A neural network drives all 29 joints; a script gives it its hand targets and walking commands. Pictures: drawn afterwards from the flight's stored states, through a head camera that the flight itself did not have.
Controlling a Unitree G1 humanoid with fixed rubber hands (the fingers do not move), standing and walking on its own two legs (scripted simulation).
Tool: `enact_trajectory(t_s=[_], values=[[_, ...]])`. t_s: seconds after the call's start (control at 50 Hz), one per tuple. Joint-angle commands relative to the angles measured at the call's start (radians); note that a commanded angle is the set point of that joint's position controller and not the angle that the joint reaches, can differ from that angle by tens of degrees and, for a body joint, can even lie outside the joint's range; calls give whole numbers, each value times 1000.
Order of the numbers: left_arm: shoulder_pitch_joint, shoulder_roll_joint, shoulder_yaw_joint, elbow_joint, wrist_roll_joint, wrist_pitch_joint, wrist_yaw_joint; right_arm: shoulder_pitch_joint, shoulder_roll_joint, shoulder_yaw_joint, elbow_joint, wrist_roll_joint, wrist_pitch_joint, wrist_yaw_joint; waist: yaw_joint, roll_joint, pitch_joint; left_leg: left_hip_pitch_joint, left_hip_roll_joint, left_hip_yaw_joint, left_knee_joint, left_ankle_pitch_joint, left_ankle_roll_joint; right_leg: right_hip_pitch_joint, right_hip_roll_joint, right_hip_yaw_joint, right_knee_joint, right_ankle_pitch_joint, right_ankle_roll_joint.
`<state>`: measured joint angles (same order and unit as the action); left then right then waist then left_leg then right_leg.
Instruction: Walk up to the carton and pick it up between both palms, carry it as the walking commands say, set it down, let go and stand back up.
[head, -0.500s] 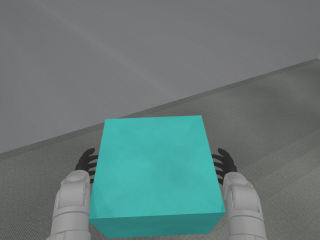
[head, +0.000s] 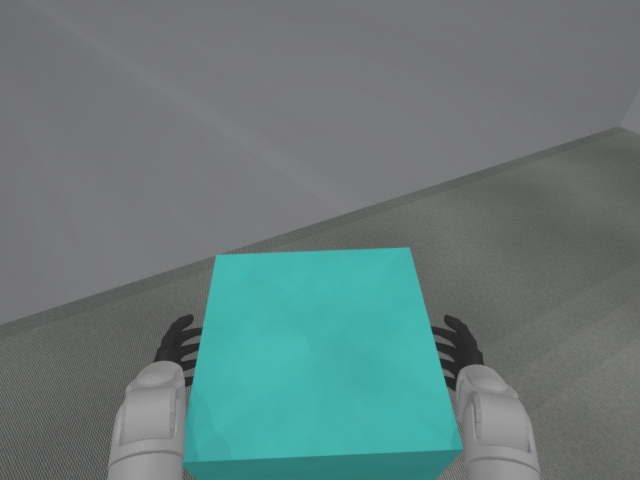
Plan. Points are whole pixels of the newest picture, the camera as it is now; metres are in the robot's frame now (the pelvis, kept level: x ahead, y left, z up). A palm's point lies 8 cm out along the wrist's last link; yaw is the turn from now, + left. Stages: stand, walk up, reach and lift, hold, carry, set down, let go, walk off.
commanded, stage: reach and lift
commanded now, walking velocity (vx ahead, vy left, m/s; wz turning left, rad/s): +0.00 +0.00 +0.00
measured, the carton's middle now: (317, 369) +0.32 +0.00 -0.03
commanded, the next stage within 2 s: hold in 0.10 s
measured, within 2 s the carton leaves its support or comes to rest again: neither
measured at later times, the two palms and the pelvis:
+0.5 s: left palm (161, 388) +0.25 +0.19 +0.04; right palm (468, 382) +0.26 -0.18 +0.04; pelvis -0.02 -0.01 -0.01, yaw +0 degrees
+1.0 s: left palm (152, 418) +0.21 +0.18 +0.05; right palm out of the picture +0.12 -0.18 +0.06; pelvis -0.05 +0.05 -0.03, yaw -12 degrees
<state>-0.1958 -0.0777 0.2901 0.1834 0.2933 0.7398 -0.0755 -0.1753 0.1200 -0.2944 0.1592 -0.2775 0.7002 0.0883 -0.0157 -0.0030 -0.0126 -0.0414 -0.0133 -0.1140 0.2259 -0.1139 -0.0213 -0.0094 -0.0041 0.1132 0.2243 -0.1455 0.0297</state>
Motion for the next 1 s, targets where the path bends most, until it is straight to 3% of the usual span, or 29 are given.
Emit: enact_trajectory(t_s=[0.0,0.04,0.2,0.22,0.28,0.3,0.32,0.4,0.42,0.44,0.46,0.48,0.5,0.54,0.6,0.62,0.64,0.66,0.68,0.7,0.72,0.78,0.8,0.82,0.84,0.86,0.88,0.9,0.98], values=[[-535,-883,-706,-203,-333,-60,-253,-492,802,705,-117,288,-28,257,-2,65,-357,169,-112,74,13,397,-28,78,133,-78,2,358,-12],[-459,-864,-674,-135,-302,-48,-251,-505,779,716,-143,284,-26,253,13,38,-315,139,-109,72,-3,367,-23,84,132,-79,-6,352,-10],[-490,-826,-705,-219,-327,-60,-246,-487,803,754,-171,297,-22,233,14,7,-312,118,-122,86,1,290,-12,103,122,-63,-4,360,2],[-506,-829,-708,-225,-340,-62,-257,-483,806,746,-177,285,-23,230,9,-34,-336,129,-118,87,11,270,-3,94,121,-63,-3,340,4],[-526,-783,-685,-208,-332,-63,-268,-485,782,731,-140,269,-17,227,5,-29,-258,51,-121,98,-7,159,-1,99,120,-67,-21,251,8],[-506,-790,-662,-167,-307,-67,-271,-530,790,724,-155,278,-24,229,26,-14,-272,37,-122,101,-5,114,3,108,114,-64,-17,209,8],[-524,-803,-661,-140,-312,-64,-272,-530,783,714,-123,269,-24,230,6,-8,-249,53,-122,105,-3,87,-1,75,115,-67,-25,171,2],[-637,-798,-643,-116,-318,-85,-299,-592,831,698,-63,270,-32,239,13,-28,-252,13,-110,111,6,-17,8,50,108,-71,-24,48,3],[-610,-821,-703,-169,-393,-75,-267,-601,750,691,-199,310,-23,224,30,49,-566,90,143,73,265,280,-29,70,-128,-48,241,373,-23],[-606,-823,-715,-163,-392,-56,-255,-630,762,695,-203,336,-13,213,35,69,-567,11,129,82,331,326,-32,74,-138,-15,295,534,-32],[-611,-828,-734,-206,-418,-39,-247,-622,776,719,-222,359,4,200,41,10,-562,-68,107,103,370,260,-40,76,-156,21,313,596,-37],[-636,-851,-766,-262,-450,-31,-234,-632,775,722,-280,369,13,185,39,27,-602,-90,104,112,391,276,-39,103,-180,41,364,647,-56],[-627,-845,-760,-254,-443,-8,-225,-605,776,736,-262,362,41,176,46,-19,-562,-131,95,119,406,235,-32,46,-196,57,382,653,-61],[-616,-854,-760,-256,-439,42,-210,-593,812,766,-231,383,94,172,33,-115,-423,-178,51,171,397,-110,-30,-160,-218,132,321,370,-76],[-614,-819,-755,-269,-433,116,-191,-587,801,786,-238,398,161,156,20,-147,-293,-104,59,191,336,-344,-15,-460,-183,133,281,-57,-62],[-604,-821,-748,-276,-438,147,-186,-585,796,789,-256,403,191,149,18,-120,-278,-93,78,154,313,-384,-1,-544,-159,136,268,-173,-52],[-643,-820,-778,-347,-459,175,-172,-568,789,782,-279,407,219,137,8,12,-266,-76,174,28,236,-413,34,-644,-102,76,383,-265,-35],[-652,-819,-798,-389,-468,208,-157,-568,794,796,-299,423,251,122,13,168,-250,-141,302,-99,140,-391,86,-638,-23,-55,582,-318,-4],[-662,-841,-855,-473,-506,240,-144,-550,825,817,-371,448,284,107,20,235,-295,-216,387,-130,100,-377,159,-576,-6,-140,776,-389,8],[-639,-820,-861,-464,-510,276,-134,-524,816,818,-398,449,319,90,22,206,-275,-301,407,-88,86,-392,190,-542,-30,-159,817,-389,16],[-669,-817,-884,-523,-555,313,-126,-538,824,819,-474,466,347,74,21,175,-237,-364,370,-41,76,-410,196,-525,-34,-179,824,-386,9],[-522,-844,-849,-568,-624,399,-100,-448,799,829,-588,472,432,12,48,149,-276,-425,251,159,195,-370,109,-359,-26,-214,523,-204,-24],[-491,-812,-833,-579,-618,423,-81,-390,771,807,-586,469,462,-4,54,102,-351,-387,221,226,312,-333,81,-297,-35,-168,418,-189,-32],[-468,-825,-826,-599,-639,440,-75,-410,767,822,-640,485,476,-20,55,-25,-378,-444,175,281,447,-326,50,-195,-86,-68,261,-149,-48],[-461,-805,-821,-633,-638,446,-65,-420,763,853,-702,496,488,-33,59,-301,-380,-662,66,307,632,-418,-9,-91,-333,307,170,-1,-115],[-443,-797,-825,-639,-642,465,-55,-414,753,867,-703,504,506,-39,38,-340,-360,-738,70,175,817,-435,-24,-130,-438,489,111,-18,-198],[-437,-802,-839,-689,-638,467,-49,-429,769,889,-736,535,509,-31,35,-229,-364,-722,85,88,869,-408,-11,-187,-432,484,93,-120,-227],[-445,-806,-825,-731,-629,460,-38,-437,791,902,-737,553,514,-28,39,-157,-350,-705,90,92,889,-366,-13,-216,-393,422,90,-129,-210],[-453,-791,-862,-837,-614,450,-2,-366,803,890,-709,576,513,-21,46,-148,-396,-622,48,166,731,-338,-32,-214,-306,193,179,32,-169]])
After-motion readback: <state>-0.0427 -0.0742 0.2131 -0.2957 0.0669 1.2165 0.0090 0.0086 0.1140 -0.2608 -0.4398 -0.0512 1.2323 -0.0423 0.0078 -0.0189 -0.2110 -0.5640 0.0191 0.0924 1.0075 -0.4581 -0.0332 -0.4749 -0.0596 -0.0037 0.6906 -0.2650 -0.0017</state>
